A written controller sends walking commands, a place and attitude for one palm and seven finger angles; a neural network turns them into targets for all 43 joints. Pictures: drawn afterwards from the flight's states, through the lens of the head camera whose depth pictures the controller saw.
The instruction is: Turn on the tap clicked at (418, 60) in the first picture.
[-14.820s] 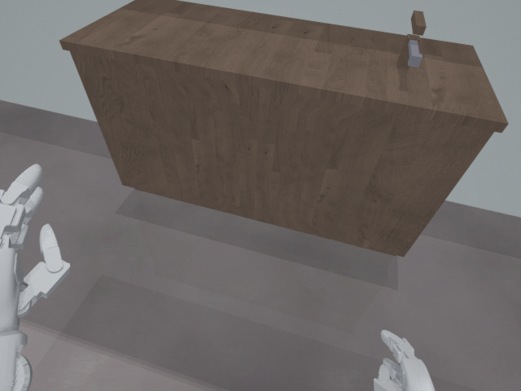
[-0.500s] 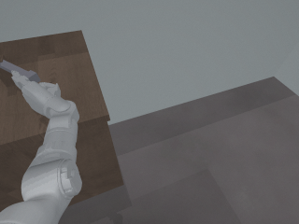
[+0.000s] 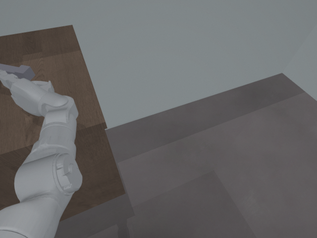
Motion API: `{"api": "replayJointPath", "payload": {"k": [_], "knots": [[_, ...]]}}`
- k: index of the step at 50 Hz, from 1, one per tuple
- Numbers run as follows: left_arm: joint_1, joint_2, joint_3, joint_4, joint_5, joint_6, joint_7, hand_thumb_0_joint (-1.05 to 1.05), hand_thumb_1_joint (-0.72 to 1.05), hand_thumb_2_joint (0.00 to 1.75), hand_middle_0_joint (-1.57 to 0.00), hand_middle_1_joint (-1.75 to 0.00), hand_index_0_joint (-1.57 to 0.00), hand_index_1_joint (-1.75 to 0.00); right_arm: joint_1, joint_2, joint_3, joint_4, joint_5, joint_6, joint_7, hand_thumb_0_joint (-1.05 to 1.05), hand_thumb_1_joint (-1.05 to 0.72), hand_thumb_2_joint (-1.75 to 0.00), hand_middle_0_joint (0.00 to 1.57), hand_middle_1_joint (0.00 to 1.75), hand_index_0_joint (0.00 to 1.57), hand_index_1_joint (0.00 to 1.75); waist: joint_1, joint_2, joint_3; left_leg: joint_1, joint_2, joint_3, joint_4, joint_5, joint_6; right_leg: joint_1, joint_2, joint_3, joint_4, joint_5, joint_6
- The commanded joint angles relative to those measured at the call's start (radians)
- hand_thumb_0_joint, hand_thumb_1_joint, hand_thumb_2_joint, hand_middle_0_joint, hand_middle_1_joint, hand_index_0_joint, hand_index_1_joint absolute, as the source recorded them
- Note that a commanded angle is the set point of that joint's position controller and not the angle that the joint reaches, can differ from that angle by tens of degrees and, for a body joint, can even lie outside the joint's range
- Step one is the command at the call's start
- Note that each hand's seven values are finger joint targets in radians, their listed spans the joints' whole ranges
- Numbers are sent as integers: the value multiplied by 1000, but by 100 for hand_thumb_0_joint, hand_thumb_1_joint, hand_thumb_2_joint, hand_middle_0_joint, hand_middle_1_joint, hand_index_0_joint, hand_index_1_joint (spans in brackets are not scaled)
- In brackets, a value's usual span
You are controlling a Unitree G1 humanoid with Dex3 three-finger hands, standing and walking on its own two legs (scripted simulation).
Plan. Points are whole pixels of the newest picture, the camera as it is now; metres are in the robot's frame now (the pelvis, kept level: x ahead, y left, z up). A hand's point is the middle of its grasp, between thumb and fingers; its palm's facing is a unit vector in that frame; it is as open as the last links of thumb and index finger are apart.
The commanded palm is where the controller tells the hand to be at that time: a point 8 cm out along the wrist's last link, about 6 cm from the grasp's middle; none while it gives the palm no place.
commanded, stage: push the lever round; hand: left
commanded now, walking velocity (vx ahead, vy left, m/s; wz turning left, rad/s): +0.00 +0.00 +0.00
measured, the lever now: (25, 73) +0.51 +0.31 +0.14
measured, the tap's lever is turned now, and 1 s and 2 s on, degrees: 53 85 85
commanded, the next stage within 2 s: lift the hand up off the lever in 0.42 s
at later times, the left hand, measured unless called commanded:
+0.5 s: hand (56, 75) +0.52 +0.25 +0.12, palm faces +0.83 -0.53 -0.17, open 8.0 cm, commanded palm +0.47 +0.26 +0.12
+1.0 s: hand (51, 72) +0.52 +0.26 +0.13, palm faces +0.83 -0.54 -0.14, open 7.8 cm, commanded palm +0.47 +0.26 +0.14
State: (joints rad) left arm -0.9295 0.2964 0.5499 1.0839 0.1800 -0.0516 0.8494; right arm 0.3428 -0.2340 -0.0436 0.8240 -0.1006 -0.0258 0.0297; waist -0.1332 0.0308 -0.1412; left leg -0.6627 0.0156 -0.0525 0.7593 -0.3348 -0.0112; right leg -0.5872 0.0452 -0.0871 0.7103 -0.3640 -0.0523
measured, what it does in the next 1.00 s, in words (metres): stands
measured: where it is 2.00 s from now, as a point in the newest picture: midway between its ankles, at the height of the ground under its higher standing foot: outside the picture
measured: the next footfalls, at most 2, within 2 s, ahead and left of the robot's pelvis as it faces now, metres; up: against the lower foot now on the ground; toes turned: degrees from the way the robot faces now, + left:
none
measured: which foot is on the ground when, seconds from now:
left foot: down 0.00-1.00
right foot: down 0.00-1.00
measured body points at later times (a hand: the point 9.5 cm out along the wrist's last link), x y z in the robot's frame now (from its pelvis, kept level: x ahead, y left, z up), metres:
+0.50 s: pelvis +0.01 +0.00 +0.00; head +0.09 +0.00 +0.44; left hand +0.48 +0.27 +0.13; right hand +0.00 -0.26 -0.13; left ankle +0.02 +0.13 -0.71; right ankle -0.01 -0.09 -0.71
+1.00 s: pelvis +0.03 +0.00 +0.00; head +0.09 +0.01 +0.45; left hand +0.48 +0.28 +0.14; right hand +0.02 -0.26 -0.13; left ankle +0.02 +0.13 -0.71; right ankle -0.01 -0.09 -0.71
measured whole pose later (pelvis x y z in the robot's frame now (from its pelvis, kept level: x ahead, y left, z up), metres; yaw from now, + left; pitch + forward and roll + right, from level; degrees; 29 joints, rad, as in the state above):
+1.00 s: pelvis +0.03 +0.00 +0.00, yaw +0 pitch +14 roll -2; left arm -0.96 0.32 0.56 1.07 0.17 0.00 0.81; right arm 0.38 -0.24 -0.05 0.82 -0.10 -0.02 0.05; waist -0.14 0.04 -0.15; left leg -0.61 0.02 -0.05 0.73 -0.37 -0.01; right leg -0.53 0.05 -0.08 0.66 -0.38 -0.05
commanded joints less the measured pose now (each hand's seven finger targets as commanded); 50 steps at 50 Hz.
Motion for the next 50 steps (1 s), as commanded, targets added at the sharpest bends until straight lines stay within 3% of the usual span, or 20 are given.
{"api": "replayJointPath", "payload": {"k": [1,4,7,9,15,16,20,22,23,26,29,30,31,33,36,40,44,46,47,50], "knots": [[-513,224,-55,-196,39,-53,-2,0,90,90,-15,-15,-15,-15,85,-154,-49,-62,-3,-24,-11,0,-90,-90,20,30,20,30,-23,46,-339,217,-6,10,-50,280,41,130,-20,47,-89,301,44],[-520,228,-50,-193,39,-48,0,0,90,90,-15,-15,-15,-15,91,-157,-48,-63,-6,-23,-9,0,-90,-90,20,30,20,30,-19,66,-347,226,-7,8,-50,297,39,129,-18,46,-87,311,41],[-539,246,-43,-156,42,-41,1,0,90,90,-15,-15,-15,-15,102,-159,-45,-63,-5,-22,-8,0,-90,-90,20,30,20,30,-30,20,-330,190,-7,12,-48,279,44,135,-21,46,-89,317,48],[-532,264,-27,-150,44,-39,0,0,90,90,-15,-15,-15,-15,108,-163,-47,-63,-7,-21,-7,0,-90,-90,20,30,20,30,-25,41,-342,194,-7,11,-46,290,43,138,-21,49,-87,327,46],[-548,271,-30,-120,54,-36,2,0,90,90,-15,-15,-15,-15,131,-164,-46,-63,-7,-22,0,0,-90,-90,20,30,20,30,-36,28,-347,188,-3,10,-37,307,44,128,-20,45,-80,343,49],[-579,263,-43,-139,54,-40,1,0,90,90,-15,-15,-15,-15,133,-165,-46,-65,-8,-22,1,0,-90,-90,20,30,20,30,-40,56,-358,201,-2,12,-37,317,43,124,-21,47,-78,350,49],[-587,262,-45,-116,56,-36,0,0,90,90,-15,-15,-15,-15,144,-165,-47,-59,-9,-23,5,0,-90,-90,20,30,20,30,-49,57,-354,200,-2,10,-28,323,44,112,-20,45,-79,357,50],[-588,300,-21,-83,57,-30,1,0,90,90,-15,-15,-15,-15,156,-173,-45,-59,-10,-24,4,0,-90,-90,20,30,20,30,-54,22,-355,166,-4,11,-24,306,48,124,-23,50,-78,364,55],[-605,308,-20,-95,59,-31,0,0,90,90,-15,-15,-15,-15,159,-172,-45,-60,-10,-23,5,0,-90,-90,20,30,20,30,-50,47,-366,176,-3,14,-25,318,47,125,-23,51,-76,376,55],[-585,333,0,-80,59,-31,-6,0,90,90,-15,-15,-15,-15,175,-173,-46,-65,-9,-20,6,0,-90,-90,20,30,20,30,-45,39,-380,171,-2,15,-21,343,47,147,-23,49,-71,412,57],[-569,324,1,-123,54,-35,-9,0,90,90,-15,-15,-15,-15,181,-171,-49,-68,-9,-17,10,0,-90,-90,20,30,20,30,-29,84,-418,219,-1,15,-18,390,44,159,-18,48,-70,434,51],[-567,291,-24,-133,49,-35,-12,0,90,90,-15,-15,-15,-15,178,-169,-48,-70,-8,-18,14,0,-90,-90,20,30,20,30,-34,84,-418,235,1,17,-18,406,43,156,-16,45,-70,443,53],[-535,315,3,-135,49,-36,-12,0,90,90,-15,-15,-15,-15,185,-169,-50,-70,-7,-17,13,0,-90,-90,20,30,20,30,-20,64,-426,235,2,14,-21,426,42,180,-16,42,-66,461,52],[-539,283,-19,-165,42,-32,-13,0,90,90,-15,-15,-15,-15,177,-170,-50,-72,-6,-15,17,0,-90,-90,20,30,20,30,-22,85,-412,255,3,18,-24,445,41,178,-14,41,-72,470,51],[-532,296,-4,-181,34,-27,-16,0,90,90,-15,-15,-15,-15,171,-172,-53,-68,-3,-14,15,0,-90,-90,20,30,20,30,-26,51,-388,240,1,19,-33,425,44,198,-16,42,-81,476,55],[-553,325,13,-250,44,-34,-11,0,90,90,-15,-15,-15,-15,166,-171,-58,-63,-5,-16,12,0,-90,-90,20,30,20,30,-16,80,-412,275,1,19,-38,452,43,213,-16,42,-82,489,52],[-511,247,-42,-237,40,-15,-22,0,90,90,-15,-15,-15,-15,154,-169,-57,-58,-4,-15,14,0,-90,-90,20,30,20,30,-19,101,-370,311,4,13,-45,489,36,185,-11,31,-88,467,44],[-502,222,-56,-226,23,-3,-29,0,90,90,-15,-15,-15,-15,145,-167,-57,-60,1,-14,12,0,-90,-90,20,30,20,30,-22,76,-350,314,4,15,-55,478,34,186,-11,28,-97,458,46],[-518,220,-59,-217,17,0,-31,0,90,90,-15,-15,-15,-15,145,-169,-55,-59,1,-15,10,0,-90,-90,20,30,20,30,-27,43,-342,302,2,13,-61,453,36,189,-11,27,-102,446,48],[-527,252,-29,-219,12,9,-26,0,90,90,-15,-15,-15,-15,138,-171,-53,-58,2,-15,7,0,-90,-90,20,30,20,30,-18,54,-337,298,-1,15,-72,442,36,199,-15,29,-108,447,47]]}}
